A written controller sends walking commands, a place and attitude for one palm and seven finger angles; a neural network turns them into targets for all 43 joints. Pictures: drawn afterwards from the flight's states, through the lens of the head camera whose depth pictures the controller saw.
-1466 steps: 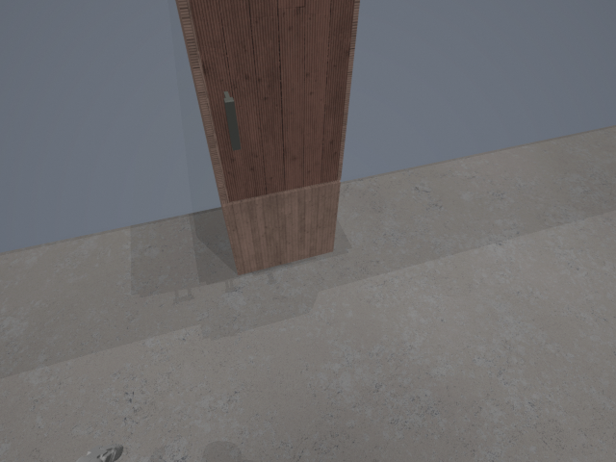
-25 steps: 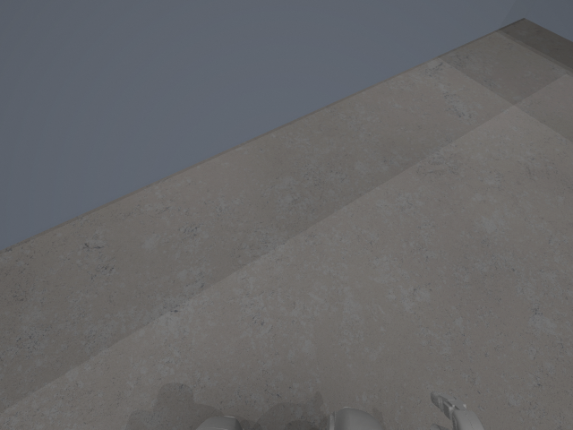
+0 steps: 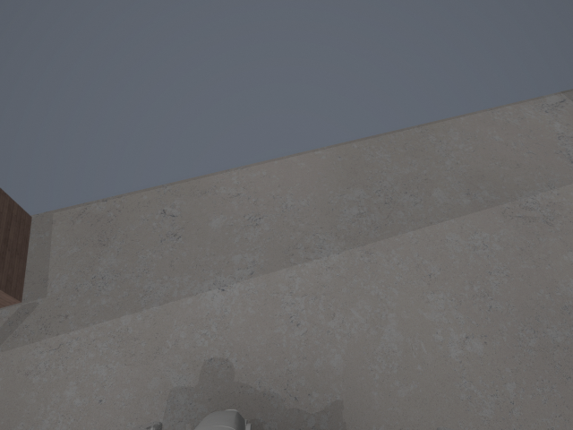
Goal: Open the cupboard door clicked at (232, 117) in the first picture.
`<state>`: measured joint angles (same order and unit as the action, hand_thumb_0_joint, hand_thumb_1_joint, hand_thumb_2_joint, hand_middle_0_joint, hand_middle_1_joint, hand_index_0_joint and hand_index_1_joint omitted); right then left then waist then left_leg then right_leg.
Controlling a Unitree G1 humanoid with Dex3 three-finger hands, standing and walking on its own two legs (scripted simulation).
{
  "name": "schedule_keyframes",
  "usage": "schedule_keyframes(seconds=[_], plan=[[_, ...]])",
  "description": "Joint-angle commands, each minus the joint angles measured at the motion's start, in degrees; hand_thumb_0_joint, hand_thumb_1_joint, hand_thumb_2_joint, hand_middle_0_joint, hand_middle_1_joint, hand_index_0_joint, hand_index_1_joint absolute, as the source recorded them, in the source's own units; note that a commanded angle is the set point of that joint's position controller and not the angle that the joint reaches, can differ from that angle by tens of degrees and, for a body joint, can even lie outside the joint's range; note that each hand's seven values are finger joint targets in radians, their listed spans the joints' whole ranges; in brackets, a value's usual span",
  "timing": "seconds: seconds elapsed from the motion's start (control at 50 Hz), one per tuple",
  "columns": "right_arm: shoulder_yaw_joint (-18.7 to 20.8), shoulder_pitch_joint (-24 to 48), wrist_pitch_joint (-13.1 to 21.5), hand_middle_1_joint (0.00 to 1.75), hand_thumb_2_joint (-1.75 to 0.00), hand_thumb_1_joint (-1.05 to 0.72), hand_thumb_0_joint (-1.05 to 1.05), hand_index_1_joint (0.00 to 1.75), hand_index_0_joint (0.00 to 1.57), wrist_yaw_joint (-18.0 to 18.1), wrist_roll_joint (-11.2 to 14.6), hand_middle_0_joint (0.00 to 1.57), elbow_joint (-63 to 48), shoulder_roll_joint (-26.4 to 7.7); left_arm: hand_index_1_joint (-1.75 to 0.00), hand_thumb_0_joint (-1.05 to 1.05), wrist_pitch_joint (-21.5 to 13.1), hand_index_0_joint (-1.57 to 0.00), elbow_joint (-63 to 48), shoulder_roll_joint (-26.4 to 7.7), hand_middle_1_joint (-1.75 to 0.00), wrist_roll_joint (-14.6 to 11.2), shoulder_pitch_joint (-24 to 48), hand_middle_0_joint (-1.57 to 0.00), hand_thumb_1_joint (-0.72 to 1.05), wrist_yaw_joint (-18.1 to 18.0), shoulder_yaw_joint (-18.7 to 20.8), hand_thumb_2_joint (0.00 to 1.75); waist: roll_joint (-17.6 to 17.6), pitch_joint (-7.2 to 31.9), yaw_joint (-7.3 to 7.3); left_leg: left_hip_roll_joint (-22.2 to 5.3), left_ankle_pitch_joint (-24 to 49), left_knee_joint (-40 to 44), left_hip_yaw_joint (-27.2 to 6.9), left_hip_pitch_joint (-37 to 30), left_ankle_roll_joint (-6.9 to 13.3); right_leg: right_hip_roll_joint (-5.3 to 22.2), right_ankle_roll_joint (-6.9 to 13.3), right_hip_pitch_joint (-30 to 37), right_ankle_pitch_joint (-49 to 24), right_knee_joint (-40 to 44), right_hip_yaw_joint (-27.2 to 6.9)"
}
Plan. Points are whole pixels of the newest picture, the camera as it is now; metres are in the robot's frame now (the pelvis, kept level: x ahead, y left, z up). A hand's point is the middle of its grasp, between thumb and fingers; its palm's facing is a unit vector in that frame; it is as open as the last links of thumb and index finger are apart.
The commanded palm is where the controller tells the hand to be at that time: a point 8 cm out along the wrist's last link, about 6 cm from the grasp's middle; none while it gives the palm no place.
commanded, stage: turn to face it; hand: left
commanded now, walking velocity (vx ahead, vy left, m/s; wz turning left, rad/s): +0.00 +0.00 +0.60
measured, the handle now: out of the picture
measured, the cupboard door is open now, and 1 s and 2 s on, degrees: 45 45 45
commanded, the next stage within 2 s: take the last steps up to it in 1.76 s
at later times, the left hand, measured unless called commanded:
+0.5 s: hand out of the picture +0.06 +0.20 -0.15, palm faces +0.29 -0.91 -0.31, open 7.4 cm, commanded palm none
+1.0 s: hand out of the picture -0.06 +0.18 -0.17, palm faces +0.60 -0.76 -0.26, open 7.4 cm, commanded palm none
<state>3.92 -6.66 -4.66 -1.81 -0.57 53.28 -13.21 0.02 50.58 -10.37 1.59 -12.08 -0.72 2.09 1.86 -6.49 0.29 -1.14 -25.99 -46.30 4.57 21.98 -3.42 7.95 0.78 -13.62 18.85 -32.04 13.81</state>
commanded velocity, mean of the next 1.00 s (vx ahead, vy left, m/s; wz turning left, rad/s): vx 0.00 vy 0.00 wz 0.60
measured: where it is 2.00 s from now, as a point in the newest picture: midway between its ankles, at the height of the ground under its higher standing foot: outside the picture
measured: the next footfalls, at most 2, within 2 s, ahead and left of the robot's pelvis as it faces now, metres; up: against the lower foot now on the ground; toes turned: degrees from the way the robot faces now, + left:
left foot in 0.08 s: +0.03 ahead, +0.13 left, +0.00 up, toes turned +8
right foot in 0.44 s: +0.08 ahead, -0.14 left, +0.00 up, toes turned +11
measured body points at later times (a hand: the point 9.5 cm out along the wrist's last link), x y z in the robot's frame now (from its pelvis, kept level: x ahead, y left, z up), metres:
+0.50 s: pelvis +0.01 -0.04 -0.01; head +0.07 -0.05 +0.44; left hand +0.05 +0.24 -0.13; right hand +0.16 -0.27 -0.17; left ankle -0.04 +0.10 -0.69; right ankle +0.04 -0.15 -0.74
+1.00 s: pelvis +0.02 -0.04 +0.00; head +0.05 +0.01 +0.44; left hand -0.09 +0.22 -0.15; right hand +0.26 -0.17 -0.13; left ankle -0.04 +0.06 -0.74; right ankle +0.08 -0.17 -0.66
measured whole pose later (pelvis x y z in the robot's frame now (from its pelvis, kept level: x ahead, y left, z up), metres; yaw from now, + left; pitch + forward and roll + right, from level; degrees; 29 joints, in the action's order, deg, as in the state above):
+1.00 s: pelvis +0.02 -0.04 +0.00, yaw +35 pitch +1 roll +0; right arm 2.5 -6.4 -1.7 0.0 -1.3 50.9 -12.4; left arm 3.3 52.8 -15.5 1.0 -10.5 -0.3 4.6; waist 2.4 -5.9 1.4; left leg 1.0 -15.5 -31.0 0.2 16.7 1.3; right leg 5.6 -4.8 -28.6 25.2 -63.2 1.8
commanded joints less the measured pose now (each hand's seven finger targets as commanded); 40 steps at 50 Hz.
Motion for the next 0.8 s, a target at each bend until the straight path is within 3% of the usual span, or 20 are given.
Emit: schedule_keyframes(seconds=[0.0, 0.02, 0.04, 0.06, 0.08, 0.1, 0.16, 0.22, 0.3, 0.36, 0.38, 0.4, 0.42, 0.46, 0.48, 0.52, 0.66, 0.74, 0.76, 0.78], plan=[[0.6, -0.1, 2.7, 0.3, -0.9, -0.9, 0.0, 0.3, 0.2, 0.3, -0.1, 0.2, -5.5, -4.2, -0.3, 0.0, -0.5, -0.2, -1.9, -13.8, -0.3, -0.3, -3.3, -0.2, 0.9, -0.7, 4.8, 0.9, 8.0, 10.6, 0.28, 0.9, 7.8, 15.6, 1.8, -6.0, 1.5, 13.0, 2.8, 8.4, -32.5, 0.4, -6.4], [1.3, -3.1, 3.0, 0.3, -0.9, -0.9, 0.0, 0.3, 0.2, 0.4, -0.3, 0.2, -4.8, -6.3, -0.3, 0.0, -0.2, -0.2, -2.2, -13.0, -0.3, -0.8, -2.4, -0.2, 0.9, -0.4, 4.7, 0.9, 2.8, 11.8, -1.92, -0.9, 15.6, 21.6, -0.4, -14.6, 2.9, 11.8, 0.1, 1.9, -27.6, -5.8, -4.3], [2.8, -6.8, 3.4, 0.3, -0.9, -0.9, 0.0, 0.3, 0.2, 0.7, -0.9, 0.2, -4.4, -12.7, -0.3, 0.0, 0.2, -0.2, -4.2, -9.9, -0.3, -1.1, -1.9, -0.2, 0.9, 0.0, 4.2, 0.9, -13.3, 14.2, -4.13, -14.7, 31.8, 23.7, -19.2, -24.2, 9.5, 4.4, -4.2, -12.8, -3.1, -18.1, -1.5], [3.5, -10.8, 3.0, 0.3, -0.9, -0.9, 0.0, 0.3, 0.2, 1.2, -0.8, 0.2, -3.5, -15.8, -0.3, 0.0, 0.4, -0.2, -6.9, -7.8, -0.3, -0.7, 3.6, -0.2, 0.9, 0.0, 2.6, 0.9, -18.9, 11.7, -6.24, -23.4, 47.9, 25.1, -27.5, -24.0, 16.3, 0.0, -5.4, -21.6, 19.0, -27.4, -6.2], [3.3, -12.0, 3.1, 0.3, -0.9, -0.9, 0.0, 0.3, 0.2, 2.0, -0.8, 0.2, -2.5, -14.9, -0.3, 0.0, 1.1, -0.2, -6.9, -8.6, -0.3, -0.2, 6.2, -0.2, 0.9, -0.3, 2.9, 0.9, -14.1, 12.3, -6.51, -22.2, 47.7, 24.3, -26.9, -23.3, 17.0, -0.1, -5.2, -23.7, 17.0, -32.7, -11.2], [3.0, -9.9, 3.3, 0.3, -0.9, -0.9, 0.0, 0.3, 0.2, 2.7, -0.9, 0.2, -3.1, -14.1, -0.3, 0.0, 1.2, -0.2, -5.8, -8.0, -0.3, -0.5, 6.4, -0.2, 0.9, -0.4, 3.1, 0.9, -15.7, 11.6, -5.32, -19.5, 45.8, 24.1, -24.3, -20.6, 16.2, -0.2, -5.3, -23.7, 13.7, -34.8, -13.2], [2.0, -2.9, 3.9, 0.3, -0.9, -0.9, 0.0, 0.3, 0.2, 3.0, -0.7, 0.2, -5.2, -11.4, -0.3, 0.0, 1.7, -0.2, -3.0, -8.6, -0.3, -0.5, 2.7, -0.2, 0.9, 0.4, 3.4, 0.9, -10.9, 10.5, -1.24, -12.9, 38.7, 25.0, -16.1, -15.6, 12.5, -1.2, -5.7, -19.5, 5.0, -34.0, -13.9], [2.0, -2.8, 4.0, 0.3, -0.9, -0.9, 0.0, 0.3, 0.2, 2.7, -0.9, 0.2, -5.0, -11.6, -0.3, 0.0, 1.8, -0.2, -3.1, -8.1, -0.3, -0.7, 2.9, -0.2, 0.9, 0.4, 3.3, 0.9, -9.0, 8.9, -1.02, -11.9, 34.4, 25.8, -16.7, -13.0, 12.3, -2.6, -5.7, -16.5, 4.8, -27.6, -13.0], [2.6, -2.2, 3.4, 0.3, -0.9, -0.9, 0.0, 0.3, 0.2, 2.4, -1.1, 0.2, -5.1, -12.2, -0.3, 0.0, 1.5, -0.2, -4.3, -7.7, -0.3, -0.9, 3.7, -0.2, 0.9, 0.4, 3.0, 0.9, -12.1, 8.8, -1.27, -10.7, 30.7, 24.3, -19.3, -10.0, 12.1, -5.3, -5.2, -9.8, 6.3, -14.9, -11.4], [2.9, 0.5, 2.9, 0.3, -0.9, -0.9, 0.0, 0.3, 0.2, 2.3, -0.7, 0.2, -5.9, -12.2, -0.3, 0.0, 0.7, -0.2, -3.5, -8.4, -0.3, -1.1, -1.4, -0.2, 0.9, 0.3, 3.3, 0.9, -11.5, 9.7, 1.34, -8.3, 28.7, 19.7, -20.4, -3.9, 9.9, -7.5, -4.7, 1.7, -1.4, -1.1, -10.2], [2.8, 1.2, 2.9, 0.3, -0.9, -0.9, 0.0, 0.3, 0.2, 2.1, -0.3, 0.2, -6.6, -10.5, -0.3, 0.0, 0.0, -0.2, -3.0, -10.3, -0.3, -0.9, -4.8, -0.2, 0.9, 0.0, 3.8, 0.9, -6.7, 11.1, 3.08, -5.1, 20.9, 15.0, -18.9, 1.6, 7.2, -4.2, -4.0, 10.2, -6.0, 8.6, -12.7], [2.2, 0.1, 2.9, 0.3, -0.9, -0.9, 0.0, 0.3, 0.2, 1.7, 0.3, 0.2, -7.8, -6.1, -0.3, 0.0, -0.6, -0.2, -2.7, -16.1, -0.3, 0.1, -6.7, -0.2, 0.9, -0.7, 5.1, 0.9, 10.9, 12.2, 3.67, 3.2, 2.3, 1.4, -9.5, 13.4, 2.3, 11.8, 1.0, 18.3, -9.2, 15.3, -29.3], [2.2, 1.2, 2.9, 0.3, -0.9, -0.9, 0.0, 0.3, 0.2, 1.5, -0.2, 0.2, -8.6, -6.7, -0.3, 0.0, -0.4, -0.2, -3.2, -18.4, -0.3, 0.0, -5.9, -0.2, 0.9, -0.8, 4.7, 0.9, 15.8, 10.6, 3.94, 4.3, -11.4, -13.7, -7.2, 13.7, 1.3, 21.6, 7.3, 11.4, -16.1, 16.0, -34.5], [2.7, 1.1, 1.8, 0.3, -0.9, -0.9, 0.0, 0.3, 0.2, 1.3, -0.4, 0.2, -6.8, -7.1, -0.3, 0.0, -0.3, -0.2, -4.2, -13.4, -0.3, -0.5, -1.2, -0.2, 0.9, -1.5, 3.8, 0.9, 12.2, 7.9, 1.04, 0.5, -5.2, -26.0, -9.4, 13.6, 1.1, 16.7, 7.9, 5.7, -19.3, 13.9, -28.4], [2.2, 0.9, 1.5, 0.3, -0.9, -0.9, 0.0, 0.3, 0.2, 0.9, -0.5, 0.2, -5.6, -6.5, -0.3, 0.0, -0.4, -0.2, -4.7, -11.3, -0.3, -0.5, 1.5, -0.2, 0.9, -1.3, 3.1, 0.9, 10.3, 5.7, -0.3, -0.6, -1.2, -27.1, -8.1, 13.0, 0.4, 13.0, 6.7, 4.3, -22.6, 12.5, -21.1], [1.5, 0.4, 1.3, 0.3, -0.9, -0.9, 0.0, 0.3, 0.2, 0.3, -0.4, 0.2, -4.8, -4.9, -0.3, 0.0, -0.8, -0.2, -5.0, -10.3, -0.3, -0.4, 1.3, -0.2, 0.9, -1.3, 2.8, 0.9, 10.2, 7.0, -0.71, -0.5, 1.0, -22.1, -5.4, 11.6, -0.6, 10.2, 5.3, 6.8, -30.5, 10.8, -14.2], [0.4, 5.2, 1.7, 0.3, -0.9, -0.9, 0.0, 0.3, 0.2, -0.2, 0.0, 0.2, -5.8, -2.9, -0.3, 0.0, -0.7, -0.2, -2.1, -12.9, -0.3, 0.1, -4.7, -0.2, 0.9, -1.2, 3.9, 0.9, 9.4, 8.3, 2.73, 0.4, -0.8, -1.3, 0.2, 5.3, -0.1, 12.7, 5.8, 12.5, -37.1, 7.8, -10.1], [0.4, 1.9, 2.6, 0.3, -0.9, -0.9, 0.0, 0.3, 0.2, 0.3, 0.0, 0.2, -5.8, -4.0, -0.3, 0.0, -0.6, -0.2, -1.5, -14.0, -0.3, -0.2, -4.1, -0.2, 0.9, -0.8, 4.7, 0.9, 8.0, 10.5, 0.85, 1.3, 5.5, 12.8, 1.9, -3.9, 1.4, 13.3, 3.7, 10.6, -36.5, 1.6, -7.3], [0.8, -1.1, 3.0, 0.3, -0.9, -0.9, 0.0, 0.3, 0.2, 0.3, -0.3, 0.2, -5.2, -5.5, -0.3, 0.0, -0.5, -0.2, -1.5, -13.5, -0.3, -0.6, -3.0, -0.2, 0.9, -0.6, 4.7, 0.9, 4.9, 11.8, -1.3, 0.8, 11.9, 20.3, 0.8, -11.1, 2.2, 12.2, 1.4, 6.5, -33.4, -4.5, -5.0], [2.2, -5.3, 3.4, 0.3, -0.9, -0.9, 0.0, 0.3, 0.2, 0.6, -0.8, 0.2, -4.5, -10.6, -0.3, 0.0, -0.2, -0.2, -3.0, -11.7, -0.3, -1.0, -2.6, -0.2, 0.9, -0.2, 4.5, 0.9, -6.0, 15.0, -3.83, -8.4, 26.0, 23.5, -10.6, -22.4, 6.6, 7.7, -2.5, -5.3, -18.1, -15.5, -2.0]])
